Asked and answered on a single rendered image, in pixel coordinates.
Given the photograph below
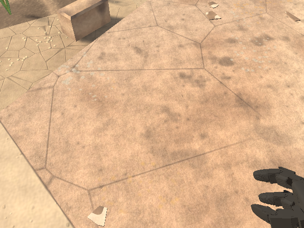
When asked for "robot right hand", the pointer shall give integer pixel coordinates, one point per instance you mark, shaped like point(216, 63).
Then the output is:
point(292, 216)

